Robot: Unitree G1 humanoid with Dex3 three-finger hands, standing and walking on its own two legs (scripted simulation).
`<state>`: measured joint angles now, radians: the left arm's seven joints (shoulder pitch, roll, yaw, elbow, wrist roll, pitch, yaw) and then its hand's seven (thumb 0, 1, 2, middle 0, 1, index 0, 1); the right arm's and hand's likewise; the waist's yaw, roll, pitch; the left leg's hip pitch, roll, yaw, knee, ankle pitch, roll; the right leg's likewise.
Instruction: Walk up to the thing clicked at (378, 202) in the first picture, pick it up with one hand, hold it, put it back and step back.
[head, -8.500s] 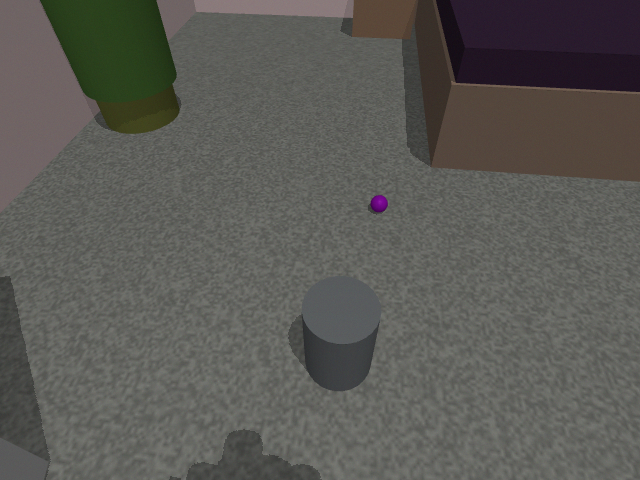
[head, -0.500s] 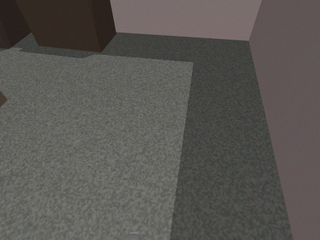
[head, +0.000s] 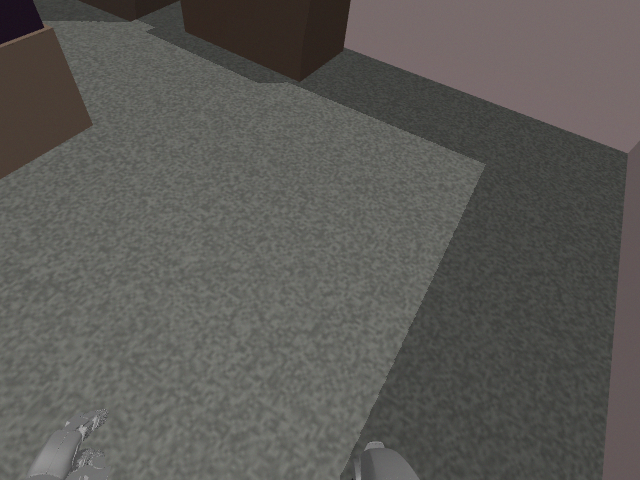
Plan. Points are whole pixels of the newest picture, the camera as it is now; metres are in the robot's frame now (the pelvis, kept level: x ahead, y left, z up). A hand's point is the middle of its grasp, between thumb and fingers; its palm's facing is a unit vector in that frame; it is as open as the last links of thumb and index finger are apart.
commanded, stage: walk up
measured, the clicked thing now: out of the picture +0.23 +1.44 -0.72
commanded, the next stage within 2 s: none
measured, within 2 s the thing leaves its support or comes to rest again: neither
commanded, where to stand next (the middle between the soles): +0.09 -0.02 m, yaw +74 degrees
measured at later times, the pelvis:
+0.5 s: pelvis +0.03 -0.10 -0.01, yaw +28 degrees
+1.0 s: pelvis +0.03 -0.10 +0.00, yaw +52 degrees
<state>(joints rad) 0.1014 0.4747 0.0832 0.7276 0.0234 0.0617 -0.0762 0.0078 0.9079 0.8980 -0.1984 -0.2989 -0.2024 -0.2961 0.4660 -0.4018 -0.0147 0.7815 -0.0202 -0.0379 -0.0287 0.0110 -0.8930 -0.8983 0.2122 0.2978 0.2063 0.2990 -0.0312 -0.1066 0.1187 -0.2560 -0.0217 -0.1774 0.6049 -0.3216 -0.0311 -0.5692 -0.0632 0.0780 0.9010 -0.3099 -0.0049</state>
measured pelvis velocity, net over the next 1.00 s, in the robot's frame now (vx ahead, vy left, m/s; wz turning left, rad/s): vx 0.03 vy -0.10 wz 0.91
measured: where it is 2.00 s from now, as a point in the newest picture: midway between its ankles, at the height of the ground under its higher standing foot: outside the picture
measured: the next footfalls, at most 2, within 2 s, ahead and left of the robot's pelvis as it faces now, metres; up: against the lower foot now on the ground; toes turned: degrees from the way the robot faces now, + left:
right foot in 0.08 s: +0.18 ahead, -0.17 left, +0.00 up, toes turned +7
left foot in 0.56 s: +0.02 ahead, +0.04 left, +0.00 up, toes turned +35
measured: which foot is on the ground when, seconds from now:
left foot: down 0.00-0.10, up 0.12-0.54, down 0.56-0.88, up 0.90-1.00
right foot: up 0.00-0.06, down 0.08-0.58, up 0.60-0.84, down 0.86-1.00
